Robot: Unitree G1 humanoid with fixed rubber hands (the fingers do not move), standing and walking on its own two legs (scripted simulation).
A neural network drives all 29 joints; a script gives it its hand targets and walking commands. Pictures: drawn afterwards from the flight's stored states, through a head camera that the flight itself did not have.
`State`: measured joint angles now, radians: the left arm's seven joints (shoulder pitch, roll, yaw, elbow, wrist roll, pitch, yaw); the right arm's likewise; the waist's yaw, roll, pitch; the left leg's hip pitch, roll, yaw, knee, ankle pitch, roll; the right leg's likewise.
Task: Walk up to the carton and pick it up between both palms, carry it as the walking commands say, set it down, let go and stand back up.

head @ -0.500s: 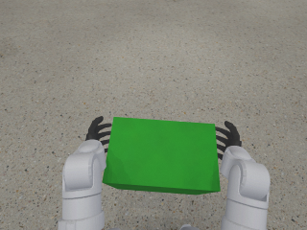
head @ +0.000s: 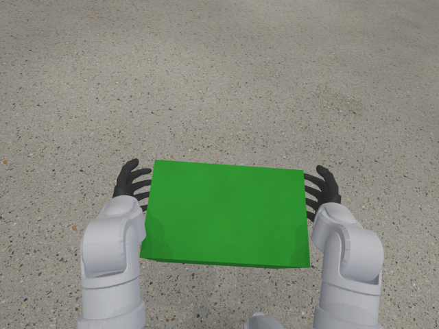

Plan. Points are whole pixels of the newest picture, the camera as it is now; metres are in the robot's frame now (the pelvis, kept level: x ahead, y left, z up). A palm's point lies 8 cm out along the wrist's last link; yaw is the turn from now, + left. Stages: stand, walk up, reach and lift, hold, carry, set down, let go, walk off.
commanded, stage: carry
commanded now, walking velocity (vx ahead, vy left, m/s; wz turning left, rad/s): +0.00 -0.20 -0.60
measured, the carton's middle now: (223, 222) +0.32 +0.00 +0.00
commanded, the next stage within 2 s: none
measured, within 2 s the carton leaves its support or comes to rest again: neither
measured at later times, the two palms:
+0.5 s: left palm (280, 249) +0.25 -0.09 +0.05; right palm out of the picture +0.18 -0.40 +0.08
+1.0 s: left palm out of the picture +0.14 -0.37 +0.07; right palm out of the picture -0.03 -0.64 +0.05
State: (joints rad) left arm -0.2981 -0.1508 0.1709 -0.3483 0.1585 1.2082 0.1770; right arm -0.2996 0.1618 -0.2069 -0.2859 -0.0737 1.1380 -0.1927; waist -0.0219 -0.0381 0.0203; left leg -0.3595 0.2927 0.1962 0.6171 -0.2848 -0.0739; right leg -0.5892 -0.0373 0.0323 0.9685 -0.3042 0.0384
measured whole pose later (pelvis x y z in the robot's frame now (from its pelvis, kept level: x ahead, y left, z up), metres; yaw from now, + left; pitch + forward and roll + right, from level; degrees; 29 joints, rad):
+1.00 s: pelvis -0.18 -0.34 -0.01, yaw -31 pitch +2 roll +1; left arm -0.28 -0.16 0.16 -0.23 0.16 1.18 0.16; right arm -0.28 0.16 -0.23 -0.26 -0.10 1.18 -0.20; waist -0.02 0.04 0.02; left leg -0.50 0.15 0.09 1.12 -0.55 -0.17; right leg -0.47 0.02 0.03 0.63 -0.20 -0.02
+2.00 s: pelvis -0.43 -0.42 +0.00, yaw -48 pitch -1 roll +1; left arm -0.24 -0.15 0.16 -0.23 0.16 1.20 0.16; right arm -0.28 0.15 -0.20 -0.22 -0.10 1.18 -0.21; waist -0.02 -0.03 -0.02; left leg -0.29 -0.01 0.08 0.57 -0.30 0.01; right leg -0.37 0.07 0.02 0.50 -0.12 -0.05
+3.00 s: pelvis -0.33 -0.28 -0.01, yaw -49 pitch +3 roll -4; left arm -0.26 -0.15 0.17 -0.27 0.16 1.19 0.17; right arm -0.29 0.16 -0.21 -0.23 -0.09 1.14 -0.21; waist -0.03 0.00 -0.03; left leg -0.44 -0.02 0.14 0.64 -0.26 0.16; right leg -0.49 -0.04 0.00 1.07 -0.50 0.11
